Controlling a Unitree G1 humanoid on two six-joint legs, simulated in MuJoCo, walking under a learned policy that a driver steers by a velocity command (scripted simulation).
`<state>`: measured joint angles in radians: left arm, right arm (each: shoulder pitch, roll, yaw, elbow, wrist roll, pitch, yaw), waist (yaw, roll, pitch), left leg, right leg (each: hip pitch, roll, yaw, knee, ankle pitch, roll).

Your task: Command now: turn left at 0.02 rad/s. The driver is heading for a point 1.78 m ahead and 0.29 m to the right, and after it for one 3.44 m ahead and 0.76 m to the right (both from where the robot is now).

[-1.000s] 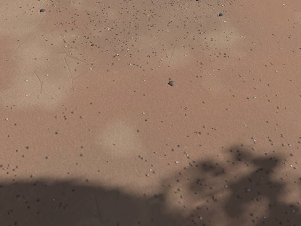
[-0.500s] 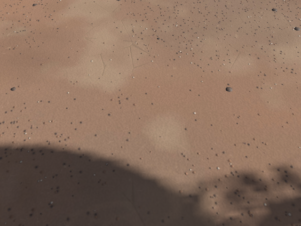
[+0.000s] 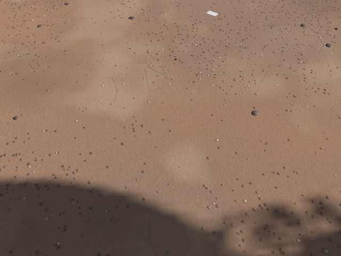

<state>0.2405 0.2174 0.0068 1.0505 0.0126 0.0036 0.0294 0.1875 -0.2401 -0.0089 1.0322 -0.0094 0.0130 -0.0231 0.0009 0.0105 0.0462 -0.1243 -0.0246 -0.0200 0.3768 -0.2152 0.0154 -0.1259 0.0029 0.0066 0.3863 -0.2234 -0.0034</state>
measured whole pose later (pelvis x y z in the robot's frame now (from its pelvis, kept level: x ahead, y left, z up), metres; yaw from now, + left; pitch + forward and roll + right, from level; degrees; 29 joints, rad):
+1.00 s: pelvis +0.12 +0.02 -0.01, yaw +0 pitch -2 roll +0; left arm 0.21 0.15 -0.01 1.12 0.01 0.00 0.04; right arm 0.37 -0.12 0.03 1.12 -0.01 -0.03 -0.05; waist -0.02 0.01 0.04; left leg -0.03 -0.06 0.06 0.41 -0.36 0.07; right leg -0.23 0.00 -0.04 0.51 -0.25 -0.01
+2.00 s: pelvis +0.32 -0.06 +0.00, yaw +0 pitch -1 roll +0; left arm 0.45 0.13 0.03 1.09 0.02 -0.09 0.01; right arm 0.19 -0.19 -0.04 0.98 -0.03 -0.04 0.03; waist 0.01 0.03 0.02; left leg -0.58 0.08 0.03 1.02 -0.17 0.06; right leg -0.04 0.07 -0.09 0.27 -0.22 -0.09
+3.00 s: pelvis +0.73 -0.06 -0.01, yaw -19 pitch +1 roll +1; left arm 0.25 0.23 0.08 0.88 0.01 0.00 0.01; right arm 0.16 -0.21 -0.06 0.85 -0.04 0.00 -0.01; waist 0.03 0.02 0.05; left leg -0.50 0.06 -0.03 1.04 -0.36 -0.02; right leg -0.33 0.12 0.00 0.40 -0.09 -0.14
